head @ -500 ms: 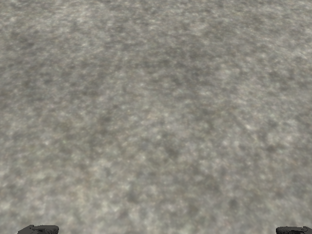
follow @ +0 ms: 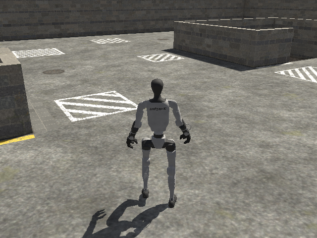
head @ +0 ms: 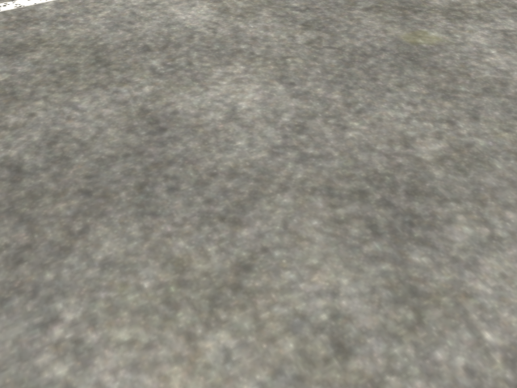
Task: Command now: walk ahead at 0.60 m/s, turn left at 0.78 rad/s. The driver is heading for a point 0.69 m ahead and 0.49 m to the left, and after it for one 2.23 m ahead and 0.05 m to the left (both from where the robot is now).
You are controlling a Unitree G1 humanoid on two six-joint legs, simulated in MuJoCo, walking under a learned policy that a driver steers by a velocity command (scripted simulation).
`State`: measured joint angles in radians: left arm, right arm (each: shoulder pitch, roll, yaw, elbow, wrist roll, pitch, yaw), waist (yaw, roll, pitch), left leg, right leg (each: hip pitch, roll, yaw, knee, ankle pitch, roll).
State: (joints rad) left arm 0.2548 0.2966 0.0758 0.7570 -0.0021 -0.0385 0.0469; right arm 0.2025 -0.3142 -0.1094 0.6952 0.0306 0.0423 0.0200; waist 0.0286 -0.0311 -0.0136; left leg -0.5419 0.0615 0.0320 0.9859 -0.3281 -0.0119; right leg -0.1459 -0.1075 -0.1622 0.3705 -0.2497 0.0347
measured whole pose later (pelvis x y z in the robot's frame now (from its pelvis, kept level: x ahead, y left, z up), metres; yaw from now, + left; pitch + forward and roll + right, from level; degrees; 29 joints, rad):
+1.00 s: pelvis +0.70 +0.32 -0.02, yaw +11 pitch +3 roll -1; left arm 0.54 0.30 0.08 0.87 0.00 -0.06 -0.02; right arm -0.07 -0.26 0.05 0.59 -0.04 -0.10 0.03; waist 0.15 -0.01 0.00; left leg -0.52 0.04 -0.07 0.50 -0.10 -0.01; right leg 0.05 0.09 0.25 0.41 -0.46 -0.07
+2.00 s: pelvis +1.61 +0.28 -0.01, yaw -35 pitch +1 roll +1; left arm 0.24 0.34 0.04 0.74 0.04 -0.05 -0.03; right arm 0.35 -0.30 -0.04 0.79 -0.04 -0.08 0.01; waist -0.02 -0.04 0.01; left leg -0.26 -0.02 0.05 0.50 -0.25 0.02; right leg -0.45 0.05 0.08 1.25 -0.28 -0.10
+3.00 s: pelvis +2.25 -0.11 -0.01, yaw +1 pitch +2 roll -2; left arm -0.05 0.28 0.03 0.62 0.00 -0.03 0.03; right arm 0.20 -0.32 -0.09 0.60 0.03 0.05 -0.04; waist -0.05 -0.01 0.08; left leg -0.36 -0.22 -0.25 0.48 -0.11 0.10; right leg -0.63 0.03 0.25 0.86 -0.25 0.11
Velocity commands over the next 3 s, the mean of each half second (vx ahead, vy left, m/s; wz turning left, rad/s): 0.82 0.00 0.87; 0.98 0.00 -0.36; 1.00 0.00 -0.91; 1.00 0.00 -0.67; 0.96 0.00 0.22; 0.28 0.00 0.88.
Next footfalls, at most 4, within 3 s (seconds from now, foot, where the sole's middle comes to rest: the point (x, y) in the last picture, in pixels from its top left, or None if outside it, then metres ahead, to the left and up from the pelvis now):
0.16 left None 0.11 0.15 -0.78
0.60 right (206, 355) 0.59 0.17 -0.78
1.00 left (99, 266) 0.85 0.51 -0.78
1.44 right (178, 168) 1.27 0.33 -0.78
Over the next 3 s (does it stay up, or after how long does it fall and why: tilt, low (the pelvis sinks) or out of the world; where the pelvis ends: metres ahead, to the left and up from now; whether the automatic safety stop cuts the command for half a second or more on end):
stays up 2.25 -0.11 -0.01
